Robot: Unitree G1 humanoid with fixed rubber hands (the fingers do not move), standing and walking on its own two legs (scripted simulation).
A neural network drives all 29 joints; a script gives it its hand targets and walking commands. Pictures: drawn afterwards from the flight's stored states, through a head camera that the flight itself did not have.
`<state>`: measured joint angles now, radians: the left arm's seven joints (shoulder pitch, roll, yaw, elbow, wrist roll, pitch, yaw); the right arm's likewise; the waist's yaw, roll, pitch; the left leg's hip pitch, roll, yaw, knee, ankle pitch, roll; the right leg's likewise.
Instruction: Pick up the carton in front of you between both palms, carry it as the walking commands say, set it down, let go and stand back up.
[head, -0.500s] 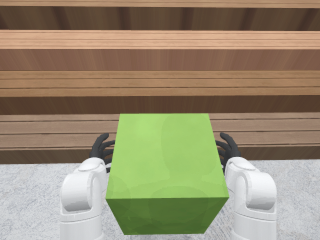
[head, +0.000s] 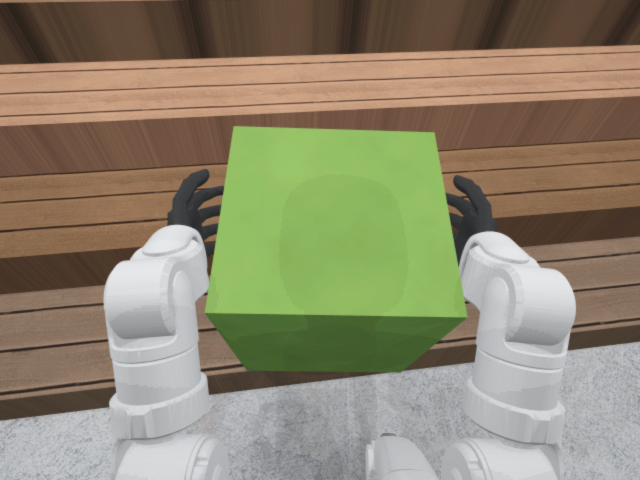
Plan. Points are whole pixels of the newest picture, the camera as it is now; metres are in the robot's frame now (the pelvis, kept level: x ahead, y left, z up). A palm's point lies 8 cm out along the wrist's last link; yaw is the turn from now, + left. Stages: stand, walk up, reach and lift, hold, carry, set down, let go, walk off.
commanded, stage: carry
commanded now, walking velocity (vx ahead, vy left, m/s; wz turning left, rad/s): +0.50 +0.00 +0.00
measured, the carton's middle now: (328, 266) +0.34 -0.01 +0.07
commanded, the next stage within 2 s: none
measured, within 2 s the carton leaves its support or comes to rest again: neither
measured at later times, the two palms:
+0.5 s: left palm (212, 64) +0.68 +0.15 +0.13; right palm (398, 61) +0.70 -0.15 +0.13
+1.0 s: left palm out of the picture +1.04 +0.13 +0.31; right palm out of the picture +0.99 -0.17 +0.32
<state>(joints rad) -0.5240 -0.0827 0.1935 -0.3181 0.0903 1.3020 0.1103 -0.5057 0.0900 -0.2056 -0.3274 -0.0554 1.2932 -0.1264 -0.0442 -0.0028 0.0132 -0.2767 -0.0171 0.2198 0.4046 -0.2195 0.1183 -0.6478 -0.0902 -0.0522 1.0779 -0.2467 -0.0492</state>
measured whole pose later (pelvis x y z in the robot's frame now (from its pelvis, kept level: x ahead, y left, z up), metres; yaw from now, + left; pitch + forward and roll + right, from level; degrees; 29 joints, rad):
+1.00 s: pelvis +0.64 +0.05 +0.18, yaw -1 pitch +4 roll -2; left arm -0.70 -0.07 0.33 -0.10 0.14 1.24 0.11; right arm -0.75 0.02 -0.22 0.03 0.01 1.19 -0.17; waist -0.20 0.02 0.07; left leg -0.21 -0.02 0.03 0.48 -0.32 0.10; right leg -1.06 0.02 -0.05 1.85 -0.45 -0.11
